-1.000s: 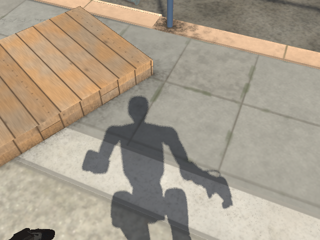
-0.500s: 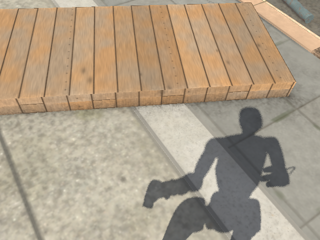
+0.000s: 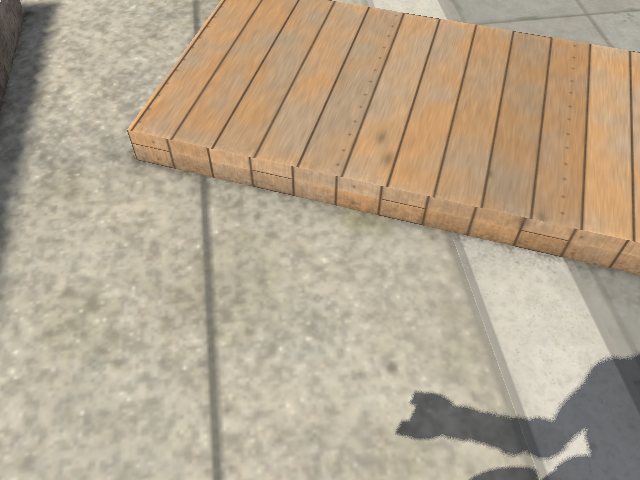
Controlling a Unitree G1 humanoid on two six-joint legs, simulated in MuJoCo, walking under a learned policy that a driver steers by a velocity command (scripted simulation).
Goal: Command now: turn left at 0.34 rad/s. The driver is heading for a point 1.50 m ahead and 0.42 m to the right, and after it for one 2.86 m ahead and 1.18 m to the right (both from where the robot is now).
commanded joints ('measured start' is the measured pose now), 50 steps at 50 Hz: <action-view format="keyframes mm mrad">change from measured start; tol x32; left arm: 1 102 75 20 -23 3 -20 13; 40 97 109 64 47 20 44 -88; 46 482 119 45 193 52 -4 -16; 50 101 191 45 84 33 -50 1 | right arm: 1 -35 -104 -18 -47 15 -13 -20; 50 -251 -73 4 -110 27 -60 -23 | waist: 1 63 110 -139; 50 61 -130 152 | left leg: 1 8 243 -187 -23 331 60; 4 -63 43 79 160 -334 -34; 24 -67 80 221 212 -186 -78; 32 -114 483 136 -159 688 178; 37 140 382 106 -321 -413 74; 44 -53 240 163 -401 -233 -3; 50 -843 231 157 634 -6 -21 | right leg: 1 260 -35 -27 -265 171 -30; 4 193 -374 465 -464 208 -201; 20 373 -193 491 -255 933 -180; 26 177 -123 560 -294 639 -84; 29 -62 187 167 156 -285 68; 34 -72 57 13 738 -4 47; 40 -70 73 -32 309 -131 27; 46 705 55 -288 -693 128 -108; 48 670 -385 111 -317 -61 -49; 50 404 -520 319 -632 -474 -169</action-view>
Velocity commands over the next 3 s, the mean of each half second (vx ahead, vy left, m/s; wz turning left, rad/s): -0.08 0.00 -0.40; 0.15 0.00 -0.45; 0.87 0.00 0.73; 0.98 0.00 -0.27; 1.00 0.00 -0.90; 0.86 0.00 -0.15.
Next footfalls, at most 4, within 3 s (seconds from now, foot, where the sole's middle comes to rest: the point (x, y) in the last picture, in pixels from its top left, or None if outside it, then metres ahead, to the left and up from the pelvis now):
0.04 right None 0.07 -0.11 -0.78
0.56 left None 0.07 0.10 -0.78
0.94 right None -0.16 0.04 -0.78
1.40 left None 0.27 0.06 -0.78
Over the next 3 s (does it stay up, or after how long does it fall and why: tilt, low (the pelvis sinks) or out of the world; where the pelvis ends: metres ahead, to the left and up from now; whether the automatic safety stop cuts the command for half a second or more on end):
stays up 1.43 -0.44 0.10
